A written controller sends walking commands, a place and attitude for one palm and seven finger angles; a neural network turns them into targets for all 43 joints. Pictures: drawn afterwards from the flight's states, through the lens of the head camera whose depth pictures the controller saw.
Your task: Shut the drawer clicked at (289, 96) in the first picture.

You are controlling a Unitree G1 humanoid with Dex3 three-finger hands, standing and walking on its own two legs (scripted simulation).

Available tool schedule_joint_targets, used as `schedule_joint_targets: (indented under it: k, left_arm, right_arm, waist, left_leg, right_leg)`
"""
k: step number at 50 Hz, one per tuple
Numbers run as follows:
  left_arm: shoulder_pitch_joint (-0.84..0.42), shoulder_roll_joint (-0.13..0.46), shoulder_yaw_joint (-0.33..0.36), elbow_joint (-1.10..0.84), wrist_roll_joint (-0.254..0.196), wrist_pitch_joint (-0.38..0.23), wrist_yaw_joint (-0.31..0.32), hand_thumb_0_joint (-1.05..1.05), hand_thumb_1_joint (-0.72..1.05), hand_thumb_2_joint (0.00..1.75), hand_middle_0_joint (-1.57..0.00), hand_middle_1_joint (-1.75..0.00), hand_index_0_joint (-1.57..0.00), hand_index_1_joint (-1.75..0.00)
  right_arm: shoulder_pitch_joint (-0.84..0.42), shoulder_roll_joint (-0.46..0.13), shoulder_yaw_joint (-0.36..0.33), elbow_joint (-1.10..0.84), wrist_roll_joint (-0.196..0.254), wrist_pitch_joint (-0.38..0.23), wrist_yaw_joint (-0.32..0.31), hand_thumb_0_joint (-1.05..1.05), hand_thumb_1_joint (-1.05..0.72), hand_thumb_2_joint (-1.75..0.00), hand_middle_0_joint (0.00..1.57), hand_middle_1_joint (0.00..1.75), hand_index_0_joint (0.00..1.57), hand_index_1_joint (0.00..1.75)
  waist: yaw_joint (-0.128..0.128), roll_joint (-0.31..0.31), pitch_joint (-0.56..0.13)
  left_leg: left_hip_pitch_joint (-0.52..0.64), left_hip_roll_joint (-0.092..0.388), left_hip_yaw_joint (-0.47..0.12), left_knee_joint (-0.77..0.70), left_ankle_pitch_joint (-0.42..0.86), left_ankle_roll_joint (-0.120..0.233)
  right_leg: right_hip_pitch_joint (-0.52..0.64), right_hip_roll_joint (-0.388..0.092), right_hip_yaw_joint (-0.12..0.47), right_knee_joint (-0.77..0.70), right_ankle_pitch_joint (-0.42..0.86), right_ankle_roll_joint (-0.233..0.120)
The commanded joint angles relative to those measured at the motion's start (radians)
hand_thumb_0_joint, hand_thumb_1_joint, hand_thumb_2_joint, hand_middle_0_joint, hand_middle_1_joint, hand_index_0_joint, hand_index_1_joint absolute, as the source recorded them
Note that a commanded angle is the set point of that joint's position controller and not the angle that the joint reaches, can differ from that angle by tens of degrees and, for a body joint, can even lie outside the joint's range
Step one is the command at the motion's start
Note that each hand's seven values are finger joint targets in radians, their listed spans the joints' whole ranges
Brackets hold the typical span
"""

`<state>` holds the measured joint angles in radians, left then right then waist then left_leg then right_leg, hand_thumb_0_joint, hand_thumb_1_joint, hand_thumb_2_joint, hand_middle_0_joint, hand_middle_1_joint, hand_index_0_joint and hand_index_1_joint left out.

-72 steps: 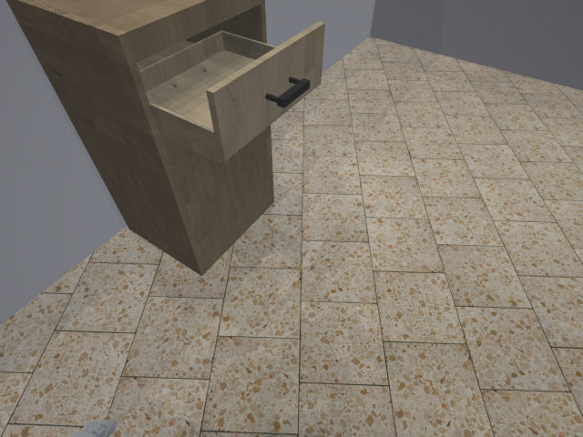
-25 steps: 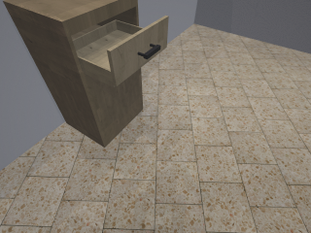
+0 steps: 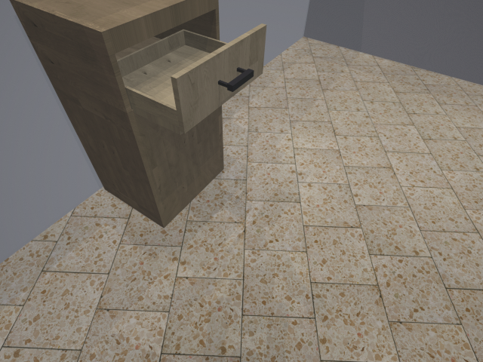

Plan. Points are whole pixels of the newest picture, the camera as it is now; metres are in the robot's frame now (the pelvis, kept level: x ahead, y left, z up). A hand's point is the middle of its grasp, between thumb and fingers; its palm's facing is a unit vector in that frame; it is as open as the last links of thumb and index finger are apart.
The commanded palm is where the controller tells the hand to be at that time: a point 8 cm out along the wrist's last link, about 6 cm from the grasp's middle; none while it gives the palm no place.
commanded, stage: look at it before walking up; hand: left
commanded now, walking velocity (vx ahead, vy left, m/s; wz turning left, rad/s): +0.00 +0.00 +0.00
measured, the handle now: (235, 78) +0.92 +0.08 +0.00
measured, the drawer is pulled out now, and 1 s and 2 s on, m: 0.23 0.23 0.23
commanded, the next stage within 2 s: walk around to get in front in 0.10 s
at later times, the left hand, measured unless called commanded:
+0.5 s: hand out of the picture +0.06 +0.22 -0.18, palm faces -0.10 -0.95 -0.29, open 7.4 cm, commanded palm none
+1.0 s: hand out of the picture +0.07 +0.19 -0.17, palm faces -0.28 -0.93 -0.25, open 7.4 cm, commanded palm none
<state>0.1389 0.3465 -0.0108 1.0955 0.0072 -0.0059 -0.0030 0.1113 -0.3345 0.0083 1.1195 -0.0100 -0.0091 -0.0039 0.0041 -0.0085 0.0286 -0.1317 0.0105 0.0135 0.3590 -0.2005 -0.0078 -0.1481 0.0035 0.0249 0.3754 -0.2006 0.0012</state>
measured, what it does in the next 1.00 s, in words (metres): lifts its left foot, turning right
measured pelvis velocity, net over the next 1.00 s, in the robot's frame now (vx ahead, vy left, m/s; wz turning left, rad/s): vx -0.04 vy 0.01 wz -0.38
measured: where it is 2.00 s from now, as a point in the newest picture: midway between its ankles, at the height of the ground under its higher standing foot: outside the picture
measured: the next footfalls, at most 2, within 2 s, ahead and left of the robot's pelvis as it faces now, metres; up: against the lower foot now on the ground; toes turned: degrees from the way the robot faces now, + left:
left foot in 1.06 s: +0.03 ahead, +0.13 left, +0.00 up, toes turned -25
right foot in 1.44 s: -0.11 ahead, -0.11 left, +0.00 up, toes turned -43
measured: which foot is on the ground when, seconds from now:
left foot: down 0.00-0.60, up 0.62-1.00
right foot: down 0.00-1.00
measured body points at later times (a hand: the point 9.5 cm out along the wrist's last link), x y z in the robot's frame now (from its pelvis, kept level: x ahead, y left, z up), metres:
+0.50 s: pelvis -0.01 +0.00 -0.02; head +0.01 -0.01 +0.43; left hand +0.06 +0.27 -0.16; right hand +0.05 -0.27 -0.15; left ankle +0.00 +0.12 -0.75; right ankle +0.00 -0.12 -0.74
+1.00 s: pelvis -0.04 +0.01 -0.01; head +0.00 +0.00 +0.44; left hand +0.09 +0.24 -0.15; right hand -0.01 -0.28 -0.14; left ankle -0.01 +0.15 -0.72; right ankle -0.02 -0.11 -0.75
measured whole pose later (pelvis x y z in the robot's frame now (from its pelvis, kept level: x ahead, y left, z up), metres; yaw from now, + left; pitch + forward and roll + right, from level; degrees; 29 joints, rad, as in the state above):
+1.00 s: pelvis -0.04 +0.01 -0.01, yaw -22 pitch +2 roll +1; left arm 0.26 0.23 0.07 0.92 0.02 0.05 0.00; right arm 0.11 -0.23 -0.05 0.92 0.00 0.04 -0.03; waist 0.05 -0.03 0.04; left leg -0.33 0.01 -0.01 0.73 -0.41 -0.04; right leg -0.35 0.10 0.18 0.48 -0.15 -0.03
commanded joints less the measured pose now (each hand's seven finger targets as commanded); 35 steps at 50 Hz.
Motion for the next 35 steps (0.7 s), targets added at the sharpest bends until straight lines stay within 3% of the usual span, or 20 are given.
schedule_joint_targets:
  k: [1,12,15,18,20,22,24,25,26,27,28,29,30,31,32,33,35]
  left_arm:
    - [-0.041,0.201,0.045,-0.065,0.004,-0.025,0.013,0.0,0.9,0.9,-0.2,-0.3,-0.2,-0.3]
    - [-0.041,0.201,0.048,-0.069,0.004,-0.02,0.012,0.0,0.9,0.9,-0.2,-0.3,-0.2,-0.3]
    - [0.02,0.095,0.038,-0.075,0.005,0.014,0.018,0.0,0.9,0.9,-0.2,-0.3,-0.2,-0.3]
    - [0.045,0.096,0.05,-0.115,0.009,0.032,0.015,0.0,0.9,0.9,-0.2,-0.3,-0.2,-0.3]
    - [0.049,0.089,0.059,-0.146,0.012,0.04,0.01,0.0,0.9,0.9,-0.2,-0.3,-0.2,-0.3]
    - [0.064,0.07,0.065,-0.171,0.012,0.046,0.003,0.0,0.9,0.9,-0.2,-0.3,-0.2,-0.3]
    - [0.087,0.04,0.073,-0.193,0.014,0.053,-0.001,0.0,0.9,0.9,-0.2,-0.3,-0.2,-0.3]
    - [0.096,0.03,0.079,-0.203,0.012,0.056,-0.003,0.0,0.9,0.9,-0.2,-0.3,-0.2,-0.3]
    - [0.125,0.019,0.086,-0.206,0.012,0.054,-0.006,0.0,0.9,0.9,-0.2,-0.3,-0.2,-0.3]
    - [0.172,0.009,0.089,-0.199,0.014,0.048,-0.009,0.0,0.9,0.9,-0.2,-0.3,-0.2,-0.3]
    - [0.225,0.019,0.094,-0.187,0.019,0.041,-0.009,0.0,0.9,0.9,-0.2,-0.3,-0.2,-0.3]
    - [0.255,0.097,0.111,-0.189,0.03,0.022,0.001,0.0,0.9,0.9,-0.2,-0.3,-0.2,-0.3]
    - [0.253,0.163,0.115,-0.204,0.021,0.018,0.013,0.0,0.9,0.9,-0.2,-0.3,-0.2,-0.3]
    - [0.245,0.135,0.118,-0.214,0.015,0.022,0.023,0.0,0.9,0.9,-0.2,-0.3,-0.2,-0.3]
    - [0.177,0.119,0.118,-0.227,0.015,0.021,0.024,0.0,0.9,0.9,-0.2,-0.3,-0.2,-0.3]
    - [0.133,0.091,0.113,-0.241,0.012,0.02,0.025,0.0,0.9,0.9,-0.2,-0.3,-0.2,-0.3]
    - [0.117,0.065,0.109,-0.246,0.012,0.015,0.023,0.0,0.9,0.9,-0.2,-0.3,-0.2,-0.3]
  right_arm:
    - [-0.05,-0.207,-0.044,-0.062,0.002,-0.029,-0.011,0.0,-0.9,-0.9,0.2,0.3,0.2,0.3]
    - [-0.044,-0.208,-0.047,-0.063,0.0,-0.03,-0.015,0.0,-0.9,-0.9,0.2,0.3,0.2,0.3]
    - [0.022,-0.089,-0.035,-0.069,-0.002,-0.007,-0.02,0.0,-0.9,-0.9,0.2,0.3,0.2,0.3]
    - [0.042,-0.103,-0.055,-0.113,-0.002,0.009,-0.027,0.0,-0.9,-0.9,0.2,0.3,0.2,0.3]
    - [0.04,-0.111,-0.069,-0.145,-0.003,0.014,-0.028,0.0,-0.9,-0.9,0.2,0.3,0.2,0.3]
    - [0.03,-0.123,-0.083,-0.176,-0.005,0.015,-0.029,0.0,-0.9,-0.9,0.2,0.3,0.2,0.3]
    - [0.015,-0.129,-0.094,-0.198,-0.005,0.009,-0.027,0.0,-0.9,-0.9,0.2,0.3,0.2,0.3]
    - [-0.004,-0.124,-0.097,-0.214,-0.006,0.007,-0.027,0.0,-0.9,-0.9,0.2,0.3,0.2,0.3]
    - [-0.031,-0.117,-0.098,-0.229,-0.01,0.006,-0.028,0.0,-0.9,-0.9,0.2,0.3,0.2,0.3]
    - [-0.044,-0.114,-0.1,-0.235,-0.013,0.009,-0.027,0.0,-0.9,-0.9,0.2,0.3,0.2,0.3]
    - [-0.05,-0.106,-0.103,-0.24,-0.01,0.015,-0.024,0.0,-0.9,-0.9,0.2,0.3,0.2,0.3]
    - [-0.019,-0.042,-0.096,-0.254,-0.001,0.026,-0.02,0.0,-0.9,-0.9,0.2,0.3,0.2,0.3]
    - [-0.02,0.004,-0.084,-0.288,0.001,0.029,-0.017,0.0,-0.9,-0.9,0.2,0.3,0.2,0.3]
    - [-0.037,-0.013,-0.089,-0.281,0.0,0.038,-0.022,0.0,-0.9,-0.9,0.2,0.3,0.2,0.3]
    - [-0.035,-0.014,-0.093,-0.272,0.002,0.034,-0.021,0.0,-0.9,-0.9,0.2,0.3,0.2,0.3]
    - [-0.013,-0.022,-0.095,-0.256,-0.003,0.032,-0.018,0.0,-0.9,-0.9,0.2,0.3,0.2,0.3]
    - [0.016,0.001,-0.092,-0.239,-0.007,0.031,-0.017,0.0,-0.9,-0.9,0.2,0.3,0.2,0.3]
  waist:
    - [-0.004,0.008,-0.066]
    - [-0.004,0.021,-0.063]
    - [-0.01,0.004,-0.053]
    - [-0.01,0.013,-0.041]
    - [-0.009,0.04,-0.03]
    - [-0.004,0.108,-0.018]
    - [0.009,0.195,-0.031]
    - [0.016,0.211,-0.018]
    - [0.04,0.186,-0.022]
    - [0.06,0.149,-0.029]
    - [0.084,0.061,-0.036]
    - [0.083,-0.226,-0.029]
    - [0.069,-0.337,-0.021]
    - [0.072,-0.225,-0.036]
    - [0.04,-0.175,-0.008]
    - [0.021,-0.128,-0.015]
    - [0.007,-0.095,-0.06]
  left_leg:
    - [0.028,0.114,-0.097,-0.058,0.122,0.035]
    - [0.05,0.121,-0.081,-0.048,0.153,0.032]
    - [0.042,0.126,-0.028,0.015,0.145,0.013]
    - [0.028,0.149,-0.016,0.052,0.103,0.022]
    - [0.005,0.178,-0.03,0.051,0.051,0.038]
    - [-0.033,0.239,-0.065,0.021,0.024,0.072]
    - [-0.068,0.346,-0.108,-0.02,0.126,0.15]
    - [-0.108,0.378,-0.101,-0.021,0.164,0.176]
    - [-0.132,0.375,-0.068,0.027,0.21,0.168]
    - [-0.153,0.343,-0.013,0.109,0.205,0.132]
    - [-0.198,0.281,0.052,0.254,0.138,0.079]
    - [-0.329,0.126,0.149,0.546,-0.134,-0.016]
    - [-0.451,0.025,0.07,0.731,-0.397,-0.045]
    - [-0.434,0.044,-0.045,0.8,-0.353,-0.031]
    - [-0.461,0.056,-0.064,0.833,-0.283,-0.03]
    - [-0.441,0.077,-0.063,0.826,-0.216,-0.036]
    - [-0.403,0.069,-0.044,0.793,-0.165,-0.049]
  right_leg:
    - [-0.005,-0.121,0.094,-0.063,0.126,-0.029]
    - [-0.012,-0.117,0.102,-0.05,0.179,-0.032]
    - [-0.066,-0.108,0.121,0.01,0.232,-0.02]
    - [-0.138,-0.084,0.136,0.083,0.222,-0.022]
    - [-0.185,-0.055,0.128,0.147,0.179,-0.018]
    - [-0.221,-0.019,0.088,0.263,0.102,-0.008]
    - [-0.23,0.002,0.007,0.478,-0.2,0.014]
    - [-0.219,-0.025,0.001,0.536,-0.284,0.016]
    - [-0.178,-0.051,0.009,0.497,-0.287,0.01]
    - [-0.117,-0.05,-0.013,0.398,-0.224,0.009]
    - [-0.051,-0.04,-0.023,0.247,-0.074,0.009]
    - [-0.009,-0.199,0.269,0.009,0.128,-0.035]
    - [-0.047,-0.372,0.544,-0.094,0.306,-0.153]
    - [-0.079,-0.346,0.538,-0.122,0.161,-0.172]
    - [-0.091,-0.305,0.512,-0.109,0.086,-0.173]
    - [-0.093,-0.27,0.443,-0.084,0.098,-0.17]
    - [-0.074,-0.229,0.365,-0.061,0.136,-0.171]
